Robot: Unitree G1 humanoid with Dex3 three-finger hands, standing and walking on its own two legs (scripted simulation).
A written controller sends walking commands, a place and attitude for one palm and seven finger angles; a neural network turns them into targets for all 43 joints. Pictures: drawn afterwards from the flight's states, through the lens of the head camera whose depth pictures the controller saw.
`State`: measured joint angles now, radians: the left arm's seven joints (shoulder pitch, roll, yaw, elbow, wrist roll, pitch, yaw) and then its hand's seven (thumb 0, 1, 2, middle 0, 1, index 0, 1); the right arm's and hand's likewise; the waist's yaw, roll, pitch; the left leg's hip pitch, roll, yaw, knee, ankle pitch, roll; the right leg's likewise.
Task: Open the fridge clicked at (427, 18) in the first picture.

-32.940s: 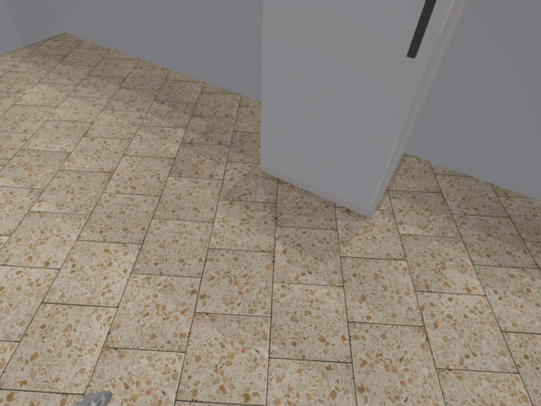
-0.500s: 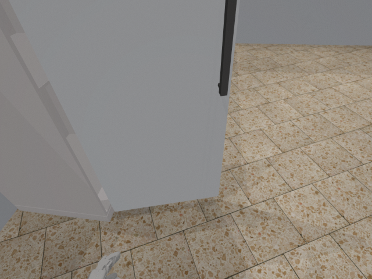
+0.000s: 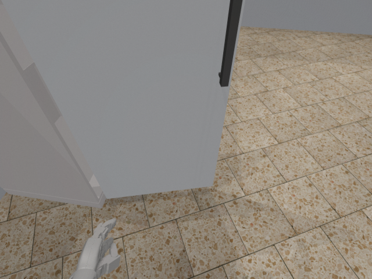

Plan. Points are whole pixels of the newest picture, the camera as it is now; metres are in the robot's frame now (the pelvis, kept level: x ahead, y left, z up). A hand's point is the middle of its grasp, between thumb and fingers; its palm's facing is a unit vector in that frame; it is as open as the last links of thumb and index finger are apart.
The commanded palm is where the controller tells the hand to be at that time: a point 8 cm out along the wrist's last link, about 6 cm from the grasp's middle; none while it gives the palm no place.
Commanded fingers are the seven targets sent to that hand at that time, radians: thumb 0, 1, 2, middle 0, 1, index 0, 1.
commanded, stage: let the arm hang, fingers relaxed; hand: right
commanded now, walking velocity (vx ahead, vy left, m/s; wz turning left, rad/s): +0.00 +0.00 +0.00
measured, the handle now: (231, 12) +0.70 -0.07 +0.27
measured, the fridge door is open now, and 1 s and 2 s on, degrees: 73 73 73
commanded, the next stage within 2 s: look to check the result in 1.18 s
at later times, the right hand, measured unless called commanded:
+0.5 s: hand out of the picture -0.05 -0.18 -0.19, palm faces +0.04 +0.99 -0.13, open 7.2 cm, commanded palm none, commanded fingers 0.00 -0.90 -0.90 0.20 0.30 0.20 0.30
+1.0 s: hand out of the picture -0.01 -0.19 -0.17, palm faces +0.04 +0.98 -0.19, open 7.4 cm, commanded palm none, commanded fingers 0.00 -0.90 -0.90 0.20 0.30 0.20 0.30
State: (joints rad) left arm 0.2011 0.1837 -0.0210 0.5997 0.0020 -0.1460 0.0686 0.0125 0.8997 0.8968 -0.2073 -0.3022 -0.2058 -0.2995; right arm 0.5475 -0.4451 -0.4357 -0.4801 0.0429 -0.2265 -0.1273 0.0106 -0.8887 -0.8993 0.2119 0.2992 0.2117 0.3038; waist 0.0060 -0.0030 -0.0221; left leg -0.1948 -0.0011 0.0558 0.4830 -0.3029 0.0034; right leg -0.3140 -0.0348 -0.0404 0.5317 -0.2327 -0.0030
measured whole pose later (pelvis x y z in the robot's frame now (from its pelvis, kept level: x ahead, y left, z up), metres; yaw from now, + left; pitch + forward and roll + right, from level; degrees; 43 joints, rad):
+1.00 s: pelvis -0.03 -0.01 +0.00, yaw -2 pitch -1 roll +0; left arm 0.25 0.16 0.01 1.12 0.02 0.01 0.03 0.01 0.92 0.90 -0.20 -0.30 -0.20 -0.30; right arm 0.25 -0.16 -0.01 1.11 -0.02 0.01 -0.02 0.00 -0.91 -0.90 0.20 0.30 0.20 0.30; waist 0.01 -0.01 0.02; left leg -0.17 0.03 0.07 0.44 -0.25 -0.01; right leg -0.27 0.01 -0.03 0.43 -0.15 -0.03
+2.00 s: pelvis -0.01 -0.01 +0.01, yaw -2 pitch -1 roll +1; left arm 0.24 0.14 0.01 1.16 0.02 0.01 0.04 0.01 0.92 0.90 -0.20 -0.30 -0.20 -0.30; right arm 0.27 -0.15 -0.01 1.14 -0.01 0.00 -0.03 0.00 -0.91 -0.90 0.20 0.30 0.20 0.30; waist 0.01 0.01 0.05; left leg -0.11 0.02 0.07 0.39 -0.25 -0.01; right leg -0.23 0.00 -0.03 0.42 -0.17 -0.02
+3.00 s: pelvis +0.00 -0.01 +0.01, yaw -1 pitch -2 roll +0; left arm 0.24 0.15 0.01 1.16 0.01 0.00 0.04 0.01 0.91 0.90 -0.20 -0.30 -0.20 -0.30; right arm 0.28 -0.16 -0.01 1.15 -0.01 0.00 -0.03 0.00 -0.91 -0.90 0.20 0.30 0.20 0.30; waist 0.00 0.00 0.05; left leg -0.10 0.03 0.07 0.38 -0.25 -0.01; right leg -0.21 0.01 -0.03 0.40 -0.16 -0.02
